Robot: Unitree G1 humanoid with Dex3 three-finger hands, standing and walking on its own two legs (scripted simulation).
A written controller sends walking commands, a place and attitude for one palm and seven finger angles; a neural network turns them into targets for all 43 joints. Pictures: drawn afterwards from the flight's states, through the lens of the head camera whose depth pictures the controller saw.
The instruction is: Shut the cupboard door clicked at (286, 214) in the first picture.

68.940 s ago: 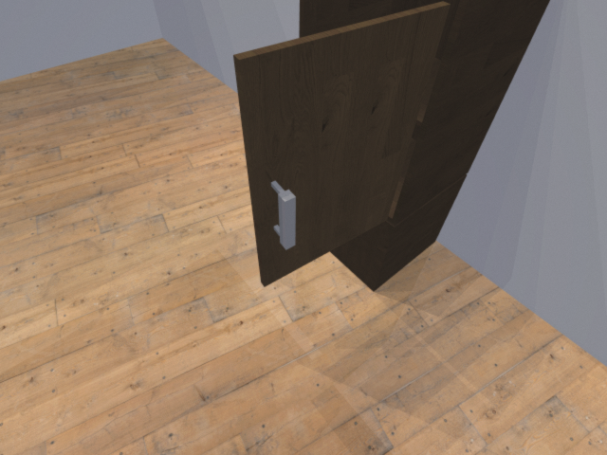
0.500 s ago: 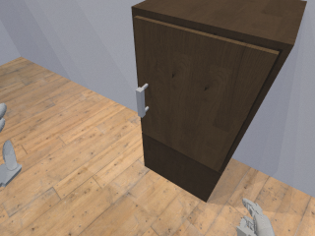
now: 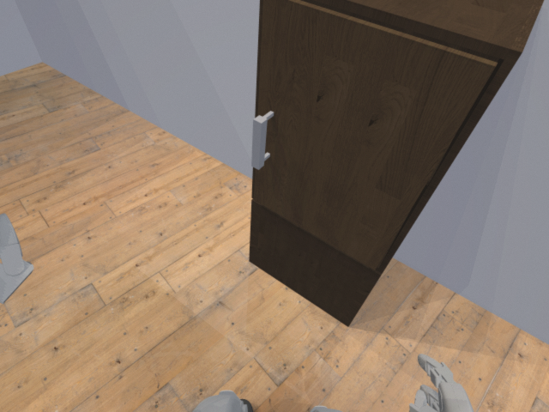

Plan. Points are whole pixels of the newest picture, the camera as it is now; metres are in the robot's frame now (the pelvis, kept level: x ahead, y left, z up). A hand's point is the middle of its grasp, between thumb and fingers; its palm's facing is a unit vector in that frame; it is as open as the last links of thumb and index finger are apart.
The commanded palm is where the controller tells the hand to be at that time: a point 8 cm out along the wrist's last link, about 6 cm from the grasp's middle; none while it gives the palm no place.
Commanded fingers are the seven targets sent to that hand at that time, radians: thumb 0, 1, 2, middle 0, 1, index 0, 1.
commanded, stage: step back with the hand held close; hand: left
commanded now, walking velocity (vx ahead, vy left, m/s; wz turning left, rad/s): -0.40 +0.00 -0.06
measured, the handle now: (263, 140) +0.74 +0.05 -0.05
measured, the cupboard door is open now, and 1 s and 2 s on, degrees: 0 0 0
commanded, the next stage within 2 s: stop stepping back and stand still in 0.20 s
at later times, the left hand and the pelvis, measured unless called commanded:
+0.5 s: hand out of the picture +0.09 +0.29 +0.19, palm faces +0.37 -0.86 -0.35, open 7.4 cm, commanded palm +0.00 +0.33 +0.20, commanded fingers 0.00 0.90 0.90 -0.20 -0.30 -0.20 -0.30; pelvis -0.15 +0.04 +0.01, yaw -4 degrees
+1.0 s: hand out of the picture -0.06 +0.31 +0.20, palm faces +0.26 -0.83 -0.49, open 7.4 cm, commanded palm -0.11 +0.37 +0.20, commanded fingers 0.00 0.90 0.90 -0.20 -0.30 -0.20 -0.30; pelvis -0.28 +0.09 +0.02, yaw -7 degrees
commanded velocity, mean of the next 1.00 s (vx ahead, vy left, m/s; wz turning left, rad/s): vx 0.12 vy -0.07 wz -0.02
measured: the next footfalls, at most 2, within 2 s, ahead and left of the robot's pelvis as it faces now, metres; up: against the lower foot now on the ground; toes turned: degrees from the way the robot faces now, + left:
right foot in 0.26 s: -0.15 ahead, -0.13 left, +0.00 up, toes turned -4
left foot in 0.40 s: +0.06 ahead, +0.07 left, +0.00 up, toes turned -3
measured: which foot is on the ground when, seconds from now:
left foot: down 0.00-0.26, up 0.28-0.38, down 0.40-0.54, up 0.56-0.72, down 0.74-0.98, up 1.00-1.00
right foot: up 0.00-0.24, down 0.26-0.74, up 0.76-1.00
